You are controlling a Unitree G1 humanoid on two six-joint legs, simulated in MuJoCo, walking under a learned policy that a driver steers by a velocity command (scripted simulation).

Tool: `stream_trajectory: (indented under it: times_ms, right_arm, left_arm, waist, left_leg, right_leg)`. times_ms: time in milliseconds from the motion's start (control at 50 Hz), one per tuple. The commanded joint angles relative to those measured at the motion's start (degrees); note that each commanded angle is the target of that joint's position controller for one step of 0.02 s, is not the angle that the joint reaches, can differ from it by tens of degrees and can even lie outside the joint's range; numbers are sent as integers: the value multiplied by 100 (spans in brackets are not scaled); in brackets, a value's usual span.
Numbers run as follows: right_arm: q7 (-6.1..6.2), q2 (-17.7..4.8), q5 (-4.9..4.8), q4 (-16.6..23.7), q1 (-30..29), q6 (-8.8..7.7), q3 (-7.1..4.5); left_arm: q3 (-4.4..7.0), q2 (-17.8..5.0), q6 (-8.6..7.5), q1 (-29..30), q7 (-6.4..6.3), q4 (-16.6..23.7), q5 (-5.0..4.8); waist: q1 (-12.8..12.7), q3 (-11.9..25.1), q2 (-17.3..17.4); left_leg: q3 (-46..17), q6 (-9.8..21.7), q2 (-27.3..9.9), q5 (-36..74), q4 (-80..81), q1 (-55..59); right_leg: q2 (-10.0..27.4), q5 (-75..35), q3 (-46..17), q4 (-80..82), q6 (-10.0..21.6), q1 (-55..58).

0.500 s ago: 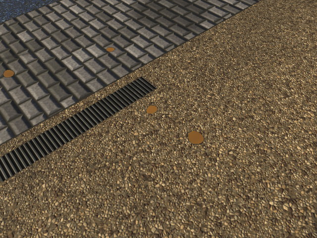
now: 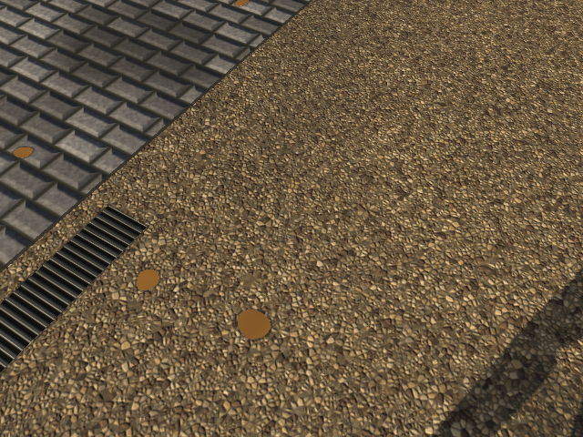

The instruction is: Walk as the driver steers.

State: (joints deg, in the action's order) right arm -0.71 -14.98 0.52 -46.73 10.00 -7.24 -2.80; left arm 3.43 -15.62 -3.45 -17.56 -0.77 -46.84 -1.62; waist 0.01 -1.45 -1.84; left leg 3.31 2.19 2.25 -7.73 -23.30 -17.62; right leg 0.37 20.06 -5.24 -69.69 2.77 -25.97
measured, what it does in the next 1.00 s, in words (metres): walks ahead: right foot, then left foot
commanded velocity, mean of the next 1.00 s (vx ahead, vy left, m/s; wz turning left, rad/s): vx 0.50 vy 0.00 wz -0.10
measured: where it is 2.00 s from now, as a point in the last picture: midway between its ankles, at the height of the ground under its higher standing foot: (318, 239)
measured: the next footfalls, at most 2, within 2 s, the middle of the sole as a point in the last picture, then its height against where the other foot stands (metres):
right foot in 0.36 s outside the picture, level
left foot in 0.92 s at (284, 351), level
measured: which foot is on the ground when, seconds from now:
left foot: down 0.00-0.36, up 0.38-0.90, down 0.92-1.00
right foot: up 0.00-0.34, down 0.36-0.92, up 0.94-1.00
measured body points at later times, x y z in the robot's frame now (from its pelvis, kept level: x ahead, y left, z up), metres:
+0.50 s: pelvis +0.27 -0.08 +0.00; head +0.29 -0.10 +0.45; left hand +0.41 +0.18 -0.10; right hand +0.32 -0.35 -0.14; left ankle +0.20 +0.08 -0.64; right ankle +0.31 -0.16 -0.74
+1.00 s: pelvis +0.54 -0.04 -0.01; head +0.58 -0.03 +0.44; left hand +0.57 +0.23 -0.15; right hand +0.71 -0.30 -0.11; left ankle +0.63 +0.05 -0.74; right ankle +0.36 -0.17 -0.65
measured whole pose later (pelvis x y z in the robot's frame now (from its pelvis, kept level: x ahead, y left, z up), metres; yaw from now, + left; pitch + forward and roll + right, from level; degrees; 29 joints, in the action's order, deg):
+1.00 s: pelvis +0.54 -0.04 -0.01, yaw -3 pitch +2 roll +0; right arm -2.3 -14.7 -0.5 -45.9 5.3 -5.7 -2.4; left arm 2.5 -15.3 -4.6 -21.3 0.0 -52.0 -1.5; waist -1.6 -1.6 -0.9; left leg 3.4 3.7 1.1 -9.0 -31.9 -25.7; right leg -0.1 26.1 -2.8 -62.6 1.7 -14.5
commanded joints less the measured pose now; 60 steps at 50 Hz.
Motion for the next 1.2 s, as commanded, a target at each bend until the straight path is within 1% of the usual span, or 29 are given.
stream_trajectory:
  times_ms: [20, 120, 180, 260, 300, 340, 360, 380, 400, 420, 440, 460, 480, 520, 580, 700, 800, 860, 880, 900, 920, 940, 960, 980, 1000, 1020, 1040, 1100, 1200]
  right_arm:
    - [-53, -447, -5, 49, 290, -95, -109]
    - [-29, -804, -93, -152, 480, -61, -197]
    - [-10, -922, -152, -242, 711, 29, -191]
    - [-16, -1054, -224, -448, 1127, 151, -192]
    - [-1, -1129, -243, -490, 1091, 227, -204]
    - [32, -1012, -212, -478, 1008, 284, -142]
    - [53, -749, -70, -299, 978, 262, -17]
    - [11, 2, -67, -198, 1635, 125, 204]
    - [-18, -662, -208, -282, 1365, 9, 50]
    - [-34, -896, -321, -107, 871, -42, -30]
    - [1, -834, -266, -68, 615, -32, -22]
    - [23, -769, -162, -61, 509, 9, -44]
    - [19, -695, -142, -80, 617, 86, -56]
    - [23, -484, -135, -118, 724, 225, -35]
    - [53, -428, -73, 50, 267, 306, -40]
    - [-45, -271, -99, 363, -896, 230, 20]
    - [-201, -313, -156, 677, -1568, 151, 41]
    - [-266, -478, -149, 678, -1312, 103, -14]
    - [-249, -602, -135, 568, -881, 97, -85]
    - [-202, -835, -123, 286, 16, 103, -223]
    - [-133, -1249, -67, 57, 1101, 117, -350]
    - [-139, -1681, -27, -67, 1525, 148, -444]
    - [-137, -1136, -109, -61, 1506, 158, -299]
    - [-115, -921, -126, 11, 1036, 154, -230]
    - [-105, -782, -107, 106, 595, 157, -184]
    - [-123, -626, -63, 135, 304, 147, -143]
    - [-134, -498, 2, 140, 177, 117, -100]
    - [-137, -593, -29, 7, 257, 42, -134]
    - [13, -789, -97, -201, 735, 128, -179]
  left_arm:
    - [34, -92, -13, -286, 27, 355, -7]
    - [-68, -85, -77, 626, 83, 742, 132]
    - [-128, -49, -150, 1248, 165, 900, 97]
    - [-108, -207, -168, 1817, 256, 1184, 27]
    - [-53, -346, -189, 1697, 291, 1221, 40]
    - [188, -742, -190, 370, 248, 823, 94]
    - [355, -1246, -160, -762, 167, 618, 143]
    - [422, -1746, -136, -978, 178, 559, 173]
    - [281, -1142, -162, -1016, 201, 567, 131]
    - [193, -908, -191, -576, 208, 623, 126]
    - [135, -726, -196, -124, 225, 692, 123]
    - [93, -557, -200, 180, 253, 725, 145]
    - [64, -439, -224, 324, 267, 724, 182]
    - [88, -461, -305, 307, 276, 622, 163]
    - [141, -615, -338, 53, 205, 408, 160]
    - [154, -763, -248, -439, 78, 67, 110]
    - [175, -829, -135, -820, 37, -261, 69]
    - [211, -936, -62, -678, 6, -315, 57]
    - [218, -984, -33, -557, -1, -304, 63]
    - [178, -898, 1, -487, -10, -284, 89]
    - [86, -727, -3, -518, -26, -152, 174]
    - [-148, 94, -132, -1299, 56, -119, 162]
    - [-45, -424, -272, -1019, 82, -207, 42]
    - [58, -777, -349, -448, 101, -19, -99]
    - [46, -755, -370, -82, 68, 76, -81]
    - [73, -697, -345, 120, 33, 112, 27]
    - [97, -633, -275, 3, 21, 96, 73]
    - [66, -345, -90, -144, -2, 61, 95]
    - [49, -265, -110, 928, 3, 410, 182]
  waist:
    - [-53, 244, 543]
    - [45, 28, 381]
    - [273, -66, 468]
    - [411, -178, 621]
    - [221, -101, 699]
    - [-471, 662, 569]
    - [-891, 1498, -130]
    - [-466, 2108, -1648]
    - [-661, 2042, -970]
    - [-549, 1257, -728]
    - [-367, 907, -299]
    - [-197, 629, -183]
    - [-10, 559, -269]
    - [135, 473, -238]
    - [103, 178, -84]
    - [-280, -134, -127]
    - [-449, -360, -169]
    - [-205, -149, -310]
    - [57, 134, -379]
    - [474, 671, -300]
    - [840, 1504, 200]
    - [465, 2307, 1781]
    - [676, 2363, 1463]
    - [614, 1413, 1153]
    - [434, 938, 613]
    - [261, 556, 403]
    - [51, 491, 537]
    - [-131, 321, 564]
    - [107, 0, 422]
  left_leg:
    - [-1609, 1075, -1560, 254, 1467, 848]
    - [-962, 1170, -1558, 975, 1712, 983]
    - [-515, 965, -1354, 1017, 1601, 911]
    - [-612, 828, -1655, 769, 1361, 1445]
    - [-622, 718, -1778, 1191, 1005, 1683]
    - [-185, 438, -1362, 2647, -626, 1378]
    - [133, 171, -1018, 1411, -2526, 215]
    - [-85, -120, -20, -2200, -4467, -1997]
    - [-856, -32, -263, -2448, -5198, -2641]
    - [-785, 73, -549, -1916, -5241, -2955]
    - [-685, 66, -810, -1374, -4977, -2725]
    - [-678, 28, -962, -1043, -4632, -2468]
    - [-730, 8, -1086, -813, -4424, -2100]
    - [-678, -62, -1088, -581, -4162, -1841]
    - [-672, -187, -1093, 43, -3447, -2277]
    - [-437, -180, -840, 1456, -1535, -2222]
    - [-394, 13, -696, 1023, -848, -2378]
    - [-223, 240, -489, 428, -627, -1726]
    - [-35, 347, -284, 350, -549, -1029]
    - [82, 507, -128, 472, -506, 196]
    - [-933, 864, -1039, 728, -708, 2034]
    - [-3780, 1830, -2401, -447, -115, 4101]
    - [-4549, 1764, -2427, -1090, 510, 4109]
    - [-3661, 1470, -2247, -971, 610, 3350]
    - [-2935, 1305, -2041, -450, 717, 2468]
    - [-2443, 1222, -1823, 101, 891, 1690]
    - [-2108, 1154, -1654, 399, 1054, 1245]
    - [-1564, 1249, -1518, 868, 1454, 712]
    - [-1123, 1112, -1294, 1157, 1628, 843]
  right_leg:
    - [576, -295, -187, 182, 2, -910]
    - [760, -1380, 74, 1779, -110, -1371]
    - [590, -2034, 424, 2824, -137, -959]
    - [428, -1732, 537, 3500, -15, -826]
    - [284, -1396, 644, 3793, 156, -458]
    - [-44, -1444, 867, 4085, 425, 1439]
    - [1024, -1576, -374, 4035, 810, 3144]
    - [2260, -635, -3139, 4813, 1713, 4755]
    - [2234, -193, -3599, 5225, 1647, 4603]
    - [2041, -598, -2710, 5243, 1392, 3936]
    - [1771, -1215, -1986, 5319, 1243, 3182]
    - [1536, -1647, -1489, 5492, 1155, 2560]
    - [1373, -1841, -1167, 5685, 1093, 2163]
    - [1264, -2195, -808, 5966, 1154, 1811]
    - [1233, -2562, -432, 6180, 1183, 1804]
    - [1059, -2192, 101, 6296, 907, 2067]
    - [1394, -2282, 45, 5940, 843, 2881]
    - [1482, -3344, 62, 5446, 691, 3155]
    - [1374, -4332, 175, 4951, 606, 3123]
    - [1077, -4932, 397, 3936, 461, 2839]
    - [756, -3625, 622, 2229, 256, 1644]
    - [-345, 278, 534, 84, -163, -769]
    - [-237, 1221, -294, -681, -97, -1461]
    - [71, 828, -203, -793, -18, -1884]
    - [394, 273, -17, -522, 1, -1713]
    - [577, -55, 62, -142, -24, -1471]
    - [735, -283, 11, 100, -23, -1087]
    - [825, -547, 102, 596, -132, -834]
    - [757, -1938, 221, 2242, -332, -1325]
Over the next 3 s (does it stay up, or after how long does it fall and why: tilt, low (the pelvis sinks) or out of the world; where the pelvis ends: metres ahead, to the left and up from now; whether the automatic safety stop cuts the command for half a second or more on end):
stays up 1.28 0.15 0.00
